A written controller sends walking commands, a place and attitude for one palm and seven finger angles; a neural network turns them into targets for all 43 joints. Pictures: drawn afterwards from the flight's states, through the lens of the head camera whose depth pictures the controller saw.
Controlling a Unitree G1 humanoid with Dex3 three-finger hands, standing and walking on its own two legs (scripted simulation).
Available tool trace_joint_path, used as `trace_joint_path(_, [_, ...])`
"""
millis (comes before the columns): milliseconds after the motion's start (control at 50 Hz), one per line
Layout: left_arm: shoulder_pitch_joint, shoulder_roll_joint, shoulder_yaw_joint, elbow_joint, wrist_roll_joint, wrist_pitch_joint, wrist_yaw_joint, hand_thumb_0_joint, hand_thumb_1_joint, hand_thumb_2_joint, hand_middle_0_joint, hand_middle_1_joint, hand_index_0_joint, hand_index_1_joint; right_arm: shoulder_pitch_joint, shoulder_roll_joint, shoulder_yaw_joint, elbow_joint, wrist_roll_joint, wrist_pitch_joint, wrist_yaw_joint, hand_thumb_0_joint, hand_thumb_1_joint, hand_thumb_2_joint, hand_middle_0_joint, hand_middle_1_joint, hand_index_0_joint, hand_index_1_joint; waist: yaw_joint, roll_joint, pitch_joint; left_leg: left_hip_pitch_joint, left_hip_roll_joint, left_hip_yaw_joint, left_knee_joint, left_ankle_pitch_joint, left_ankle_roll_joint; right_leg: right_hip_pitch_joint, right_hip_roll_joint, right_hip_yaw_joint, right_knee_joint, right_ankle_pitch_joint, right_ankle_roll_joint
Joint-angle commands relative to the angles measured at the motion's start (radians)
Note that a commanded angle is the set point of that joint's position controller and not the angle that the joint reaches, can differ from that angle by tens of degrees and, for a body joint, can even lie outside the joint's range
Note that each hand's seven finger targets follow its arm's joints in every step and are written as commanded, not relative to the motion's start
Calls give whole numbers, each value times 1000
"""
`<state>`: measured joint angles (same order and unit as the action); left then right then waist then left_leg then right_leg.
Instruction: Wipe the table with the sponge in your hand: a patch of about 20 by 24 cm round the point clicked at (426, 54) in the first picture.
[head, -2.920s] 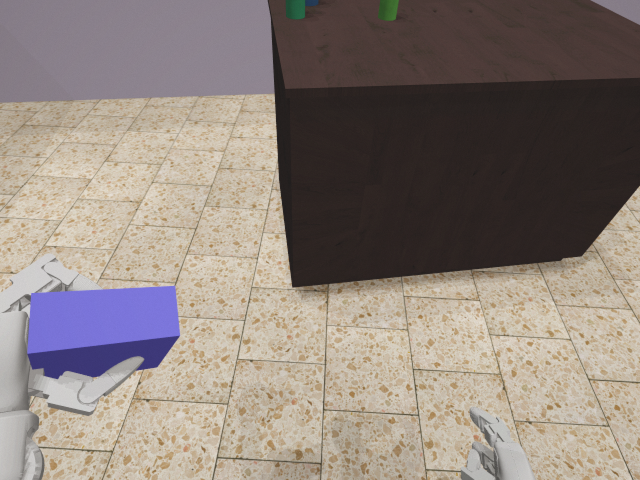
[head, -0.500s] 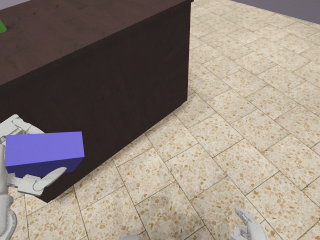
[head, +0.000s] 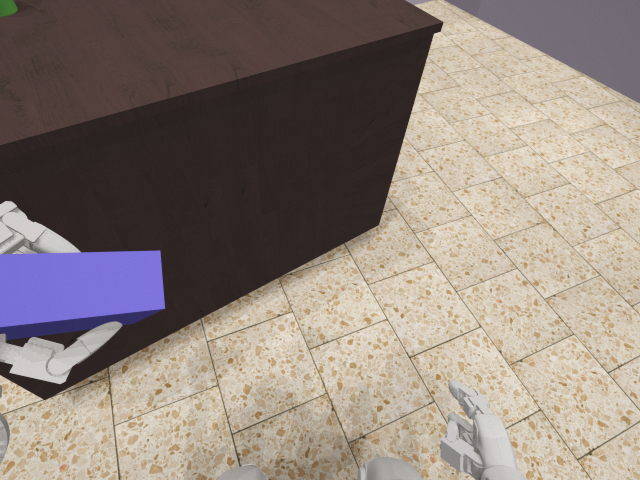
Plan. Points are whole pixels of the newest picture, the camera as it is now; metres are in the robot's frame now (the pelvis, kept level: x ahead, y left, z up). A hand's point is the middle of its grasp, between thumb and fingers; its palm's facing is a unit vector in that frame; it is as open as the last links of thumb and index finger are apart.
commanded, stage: turn to face it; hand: left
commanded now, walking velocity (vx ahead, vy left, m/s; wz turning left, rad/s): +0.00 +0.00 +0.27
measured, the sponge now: (99, 295) +0.25 +0.21 +0.16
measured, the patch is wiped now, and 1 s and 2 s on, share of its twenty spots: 0.00 0.00 0.00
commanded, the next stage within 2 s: take the last steps up to it in 0.10 s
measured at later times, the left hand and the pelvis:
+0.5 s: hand (84, 374) +0.17 +0.19 +0.18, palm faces +0.46 -0.76 -0.45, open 9.4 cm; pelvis +0.00 -0.06 +0.02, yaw +10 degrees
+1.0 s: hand out of the picture +0.17 +0.25 +0.19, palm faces +0.56 -0.68 -0.48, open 9.4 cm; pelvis +0.02 -0.03 +0.01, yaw +12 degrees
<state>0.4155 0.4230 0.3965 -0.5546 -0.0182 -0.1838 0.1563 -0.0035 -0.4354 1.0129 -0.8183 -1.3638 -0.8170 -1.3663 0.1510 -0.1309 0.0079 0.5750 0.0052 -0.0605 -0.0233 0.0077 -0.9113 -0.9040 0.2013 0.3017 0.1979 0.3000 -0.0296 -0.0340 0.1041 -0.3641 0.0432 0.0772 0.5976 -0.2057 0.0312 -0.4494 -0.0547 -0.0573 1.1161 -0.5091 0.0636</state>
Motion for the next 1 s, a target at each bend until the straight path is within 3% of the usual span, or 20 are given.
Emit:
trace_joint_path(0, [78,123,102,-395,-35,-94,10,0,100,1300,-1200,-1600,-1200,-1600,-10,-179,-63,-139,-1,-81,-2,0,-900,-900,200,300,200,300,34,336,-246,43,201,-190,-264,172,112,120,8,-24,-159,103,8])
trace_joint_path(100, [38,83,85,-232,-42,-65,13,0,100,1300,-1200,-1600,-1200,-1600,20,-176,-52,-108,0,-99,-18,0,-900,-900,200,300,200,300,25,281,-220,70,218,-226,-218,147,105,187,54,-52,-407,63,21])
trace_joint_path(160, [-50,64,59,-132,-30,-49,7,0,100,1300,-1200,-1600,-1200,-1600,24,-172,-51,-94,12,-89,-25,0,-900,-900,200,300,200,300,34,190,-208,77,149,-165,-95,95,45,277,52,-57,-683,223,14])
trace_joint_path(180, [-87,70,40,-107,-21,-45,6,0,100,1300,-1200,-1600,-1200,-1600,23,-157,-46,-92,16,-84,-25,0,-900,-900,200,300,200,300,26,69,-205,75,99,-121,23,20,8,274,-41,31,-781,325,-21])
trace_joint_path(200, [-113,128,54,-88,-11,-34,10,0,100,1300,-1200,-1600,-1200,-1600,9,-137,-39,-100,11,-71,-29,0,-900,-900,200,300,200,300,11,-178,-192,-57,-1,-43,201,-179,-39,292,-247,292,-824,474,-100])
trace_joint_path(220, [-145,150,56,-85,-20,-23,12,0,100,1300,-1200,-1600,-1200,-1600,-42,-150,-33,-107,4,-76,-37,0,-900,-900,200,300,200,300,37,-238,-164,-167,-59,-68,403,-341,-50,288,-365,396,-826,615,-166])
trace_joint_path(240, [-160,106,12,-74,-22,-16,5,0,100,1300,-1200,-1600,-1200,-1600,-32,-174,-48,-87,6,-79,-38,0,-900,-900,200,300,200,300,34,-252,-178,-184,-42,-113,560,-300,-51,273,-376,362,-832,548,-171])
trace_joint_path(260, [-174,110,11,-78,-18,-11,4,0,100,1300,-1200,-1600,-1200,-1600,-69,-182,-48,-93,5,-74,-38,0,-900,-900,200,300,200,300,33,-217,-151,-231,-28,-123,626,-269,-58,263,-370,369,-829,516,-173])
trace_joint_path(300, [-90,122,41,-88,-8,-43,4,0,100,1300,-1200,-1600,-1200,-1600,-90,-157,-26,-79,-8,-55,-45,0,-900,-900,200,300,200,300,35,-117,-119,-271,-4,-98,642,-182,-73,307,-299,201,-792,673,-162])
trace_joint_path(360, [-74,156,76,-159,-2,-82,14,0,100,1300,-1200,-1600,-1200,-1600,-96,-164,-38,-86,-8,-40,-49,0,-900,-900,200,300,200,300,33,-96,-159,-221,9,-48,477,-167,-64,371,-288,93,-782,716,-156])
trace_joint_path(480, [83,148,135,-228,-10,-95,41,0,100,1300,-1200,-1600,-1200,-1600,-47,-159,-67,-143,-13,-50,-43,0,-900,-900,200,300,200,300,73,-136,-249,-110,7,29,105,-226,-35,472,-317,161,-764,556,-211])
trace_joint_path(560, [75,83,96,-178,-17,-82,53,0,100,1300,-1200,-1600,-1200,-1600,17,-165,-76,-127,-10,-50,-49,0,-900,-900,200,300,200,300,29,-74,-270,119,-30,83,-150,-116,-28,359,-247,107,-672,307,-154])
trace_joint_path(580, [38,75,81,-193,-17,-89,54,0,100,1300,-1200,-1600,-1200,-1600,30,-177,-80,-130,-8,-53,-57,0,-900,-900,200,300,200,300,17,9,-274,237,-5,51,-214,-75,-8,265,-181,55,-560,263,-113])
trace_joint_path(620, [-6,65,52,-211,-10,-113,51,0,100,1300,-1200,-1600,-1200,-1600,17,-211,-86,-137,0,-61,-57,0,-900,-900,200,300,200,300,18,378,-235,417,316,-399,-294,145,163,-109,7,-85,-151,-103,-31])
trace_joint_path(660, [-79,147,77,-152,19,-120,28,0,100,1300,-1200,-1600,-1200,-1600,10,-196,-74,-96,-3,-83,-50,0,-900,-900,200,300,200,300,23,273,-171,297,355,-444,-323,86,220,-206,-39,10,38,-81,-41])
trace_joint_path(680, [-117,98,31,-156,23,-115,18,0,100,1300,-1200,-1600,-1200,-1600,-2,-197,-76,-89,-3,-89,-45,0,-900,-900,200,300,200,300,15,237,-117,240,331,-408,-321,45,222,-215,-62,25,34,-24,-34])
trace_joint_path(760, [-157,98,4,-204,24,-114,4,0,100,1300,-1200,-1600,-1200,-1600,-6,-190,-64,-68,6,-116,-39,0,-900,-900,200,300,200,300,36,256,-87,135,208,-172,-353,-53,157,-91,-49,-42,-99,136,-21])
trace_joint_path(940, [-68,94,55,-55,6,-77,5,0,100,1300,-1200,-1600,-1200,-1600,-20,-177,-41,-54,-13,-93,-50,0,-900,-900,200,300,200,300,39,163,-154,71,198,-133,-222,-128,90,260,38,-119,-605,176,-33])
trace_joint_path(960, [-64,90,52,-28,10,-70,4,0,100,1300,-1200,-1600,-1200,-1600,-25,-174,-41,-56,-11,-83,-50,0,-900,-900,200,300,200,300,40,102,-176,25,169,-98,-119,-141,72,344,16,-79,-675,200,-52])
trace_joint_path(980, [-75,111,58,-19,14,-69,5,0,100,1300,-1200,-1600,-1200,-1600,-22,-161,-43,-57,-7,-72,-49,0,-900,-900,200,300,200,300,39,-54,-198,-82,112,-47,94,-168,49,433,-104,110,-755,120,-109])
